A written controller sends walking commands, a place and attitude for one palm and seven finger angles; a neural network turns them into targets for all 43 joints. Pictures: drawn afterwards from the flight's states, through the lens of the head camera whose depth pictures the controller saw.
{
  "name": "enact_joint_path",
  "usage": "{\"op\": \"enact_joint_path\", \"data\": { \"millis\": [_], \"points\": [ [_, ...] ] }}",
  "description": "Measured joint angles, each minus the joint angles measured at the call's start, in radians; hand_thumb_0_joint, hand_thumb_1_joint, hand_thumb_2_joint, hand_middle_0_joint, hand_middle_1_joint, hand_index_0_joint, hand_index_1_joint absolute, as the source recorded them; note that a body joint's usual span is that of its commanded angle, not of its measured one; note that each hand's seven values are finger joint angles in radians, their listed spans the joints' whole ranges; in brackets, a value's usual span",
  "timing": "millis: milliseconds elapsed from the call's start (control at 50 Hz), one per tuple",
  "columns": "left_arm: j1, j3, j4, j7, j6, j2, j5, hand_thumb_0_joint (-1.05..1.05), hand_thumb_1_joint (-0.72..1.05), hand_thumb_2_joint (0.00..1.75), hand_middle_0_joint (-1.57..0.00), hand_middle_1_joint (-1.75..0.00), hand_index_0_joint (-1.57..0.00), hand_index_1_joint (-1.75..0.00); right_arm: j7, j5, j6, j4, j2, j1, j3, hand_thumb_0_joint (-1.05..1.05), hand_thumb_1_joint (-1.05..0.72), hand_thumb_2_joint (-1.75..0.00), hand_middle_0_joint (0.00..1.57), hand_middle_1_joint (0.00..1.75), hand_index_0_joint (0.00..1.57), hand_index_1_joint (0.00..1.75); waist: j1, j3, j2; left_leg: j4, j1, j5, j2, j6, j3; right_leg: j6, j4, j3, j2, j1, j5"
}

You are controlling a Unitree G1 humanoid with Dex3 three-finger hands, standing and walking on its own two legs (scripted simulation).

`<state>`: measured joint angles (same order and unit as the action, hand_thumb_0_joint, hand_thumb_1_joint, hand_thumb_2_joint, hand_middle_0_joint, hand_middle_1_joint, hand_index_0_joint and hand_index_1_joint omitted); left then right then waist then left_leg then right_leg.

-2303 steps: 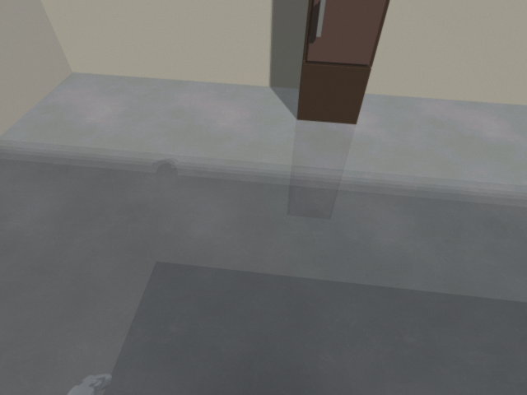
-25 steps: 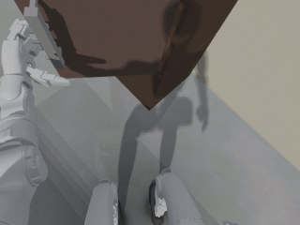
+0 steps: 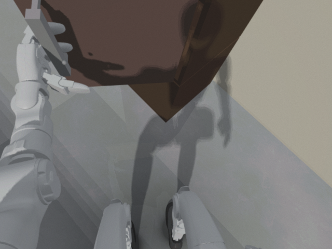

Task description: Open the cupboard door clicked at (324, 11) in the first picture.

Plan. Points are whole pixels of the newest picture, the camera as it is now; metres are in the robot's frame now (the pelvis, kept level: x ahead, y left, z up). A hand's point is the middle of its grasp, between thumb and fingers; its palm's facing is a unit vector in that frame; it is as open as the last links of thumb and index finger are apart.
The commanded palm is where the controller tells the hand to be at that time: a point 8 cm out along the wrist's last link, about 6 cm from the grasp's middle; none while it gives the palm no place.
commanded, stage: slide the fingers in behind the handle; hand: left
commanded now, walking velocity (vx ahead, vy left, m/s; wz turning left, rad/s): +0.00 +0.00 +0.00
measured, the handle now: (52, 40) +0.58 +0.21 +0.04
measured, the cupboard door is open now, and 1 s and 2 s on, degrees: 54 54 85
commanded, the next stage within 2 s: close the thumb around the handle in 0.28 s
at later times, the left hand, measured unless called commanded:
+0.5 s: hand (59, 66) +0.52 +0.19 +0.03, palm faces +0.02 -1.00 -0.01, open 13.7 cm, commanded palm +0.50 +0.22 +0.03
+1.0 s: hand (62, 63) +0.52 +0.18 +0.03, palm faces +0.04 -1.00 -0.01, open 6.0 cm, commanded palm +0.50 +0.21 +0.03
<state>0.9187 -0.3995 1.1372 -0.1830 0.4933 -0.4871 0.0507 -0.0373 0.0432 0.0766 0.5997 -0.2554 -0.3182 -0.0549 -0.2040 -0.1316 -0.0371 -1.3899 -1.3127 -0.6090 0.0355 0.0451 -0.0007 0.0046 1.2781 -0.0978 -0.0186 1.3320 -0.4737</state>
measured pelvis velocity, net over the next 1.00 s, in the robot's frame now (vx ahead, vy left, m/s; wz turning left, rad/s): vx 0.00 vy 0.00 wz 0.00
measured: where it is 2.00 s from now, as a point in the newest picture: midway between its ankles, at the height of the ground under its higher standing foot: (152, 243)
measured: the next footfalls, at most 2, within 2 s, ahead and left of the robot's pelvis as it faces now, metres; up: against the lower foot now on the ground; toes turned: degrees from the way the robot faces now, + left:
none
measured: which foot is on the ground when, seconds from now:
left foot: down 0.00-1.00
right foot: down 0.00-1.00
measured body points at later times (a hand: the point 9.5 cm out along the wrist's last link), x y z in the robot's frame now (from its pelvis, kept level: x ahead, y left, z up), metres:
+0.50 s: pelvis +0.00 +0.00 +0.00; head +0.18 +0.04 +0.41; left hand +0.51 +0.24 +0.03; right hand +0.03 -0.26 -0.11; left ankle +0.01 +0.09 -0.60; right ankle +0.06 -0.13 -0.60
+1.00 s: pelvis +0.00 +0.00 +0.00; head +0.18 +0.04 +0.42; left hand +0.51 +0.24 +0.04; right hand +0.02 -0.25 -0.11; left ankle +0.01 +0.09 -0.60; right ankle +0.06 -0.13 -0.60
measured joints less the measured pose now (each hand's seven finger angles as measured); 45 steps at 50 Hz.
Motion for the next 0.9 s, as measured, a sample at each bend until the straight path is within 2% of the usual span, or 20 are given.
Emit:
{"op": "enact_joint_path", "data": {
  "millis": [100, 420, 500, 640, 900],
  "points": [
    [-0.007, -0.005, -0.005, -0.008, -0.012, -0.003, 0.0, -0.01, -0.5, 0.3, -0.3, -1.2, -0.29, -1.2, 0.001, -0.002, 0.004, 0.0, 0.002, -0.005, -0.002, 0.0, -0.9, -0.89, 0.2, 0.3, 0.21, 0.3, 0.002, 0.003, -0.002, 0.005, 0.004, 0.001, 0.0, 0.001, -0.001, 0.0, -0.005, 0.002, 0.001, -0.003, 0.002],
    [-0.026, 0.0, -0.001, -0.03, 0.005, 0.001, 0.019, -0.01, -0.5, 0.3, -0.3, -1.2, -0.3, -1.2, 0.005, -0.006, -0.002, 0.001, -0.007, 0.003, 0.003, 0.0, -0.9, -0.89, 0.2, 0.3, 0.21, 0.3, 0.009, 0.0, 0.006, 0.007, 0.016, 0.002, -0.002, 0.004, 0.002, -0.004, -0.011, -0.001, 0.0, -0.02, 0.003],
    [-0.019, 0.006, -0.007, -0.028, 0.011, 0.004, 0.018, -0.01, -0.45, 0.32, -0.3, -1.2, -0.3, -1.21, 0.006, -0.004, -0.006, 0.003, -0.008, 0.009, 0.004, 0.0, -0.9, -0.89, 0.2, 0.3, 0.21, 0.3, 0.008, -0.002, 0.007, 0.002, 0.007, 0.002, -0.005, 0.005, 0.004, -0.005, -0.008, -0.003, -0.003, -0.013, 0.003],
    [-0.019, 0.006, -0.01, -0.025, 0.007, 0.005, 0.016, -0.01, -0.2, 0.43, -0.32, -1.23, -0.32, -1.24, 0.006, -0.003, -0.001, 0.002, -0.006, 0.011, 0.004, 0.0, -0.9, -0.89, 0.2, 0.3, 0.21, 0.3, 0.007, -0.005, 0.003, -0.002, 0.004, 0.0, -0.005, 0.008, 0.003, -0.009, -0.008, -0.001, -0.003, -0.011, 0.004],
    [-0.015, 0.033, -0.009, 0.01, 0.008, 0.03, 0.013, 0.0, 0.48, 0.72, -0.35, -1.3, -0.35, -1.3, -0.001, 0.003, 0.002, 0.017, 0.007, -0.004, 0.004, 0.0, -0.9, -0.89, 0.2, 0.3, 0.21, 0.3, 0.013, -0.007, -0.004, 0.011, 0.016, 0.004, -0.009, 0.007, 0.004, -0.009, -0.018, -0.001, -0.005, -0.023, 0.004]
  ]
}}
